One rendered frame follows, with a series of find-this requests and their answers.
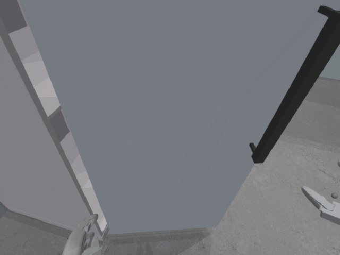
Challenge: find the handle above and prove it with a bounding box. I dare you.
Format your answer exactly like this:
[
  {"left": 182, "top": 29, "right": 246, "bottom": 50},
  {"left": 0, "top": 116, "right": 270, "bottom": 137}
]
[{"left": 249, "top": 6, "right": 340, "bottom": 164}]

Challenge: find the right robot hand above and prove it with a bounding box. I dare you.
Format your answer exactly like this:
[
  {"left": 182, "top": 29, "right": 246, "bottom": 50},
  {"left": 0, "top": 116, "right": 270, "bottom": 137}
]
[{"left": 301, "top": 159, "right": 340, "bottom": 225}]

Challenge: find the fridge door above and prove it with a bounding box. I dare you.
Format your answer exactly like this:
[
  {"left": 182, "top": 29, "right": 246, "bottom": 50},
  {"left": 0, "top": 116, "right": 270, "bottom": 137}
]
[{"left": 19, "top": 0, "right": 340, "bottom": 234}]

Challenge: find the left robot hand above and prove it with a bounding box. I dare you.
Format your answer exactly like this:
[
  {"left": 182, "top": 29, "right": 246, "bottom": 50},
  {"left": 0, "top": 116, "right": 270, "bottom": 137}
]
[{"left": 62, "top": 214, "right": 102, "bottom": 255}]

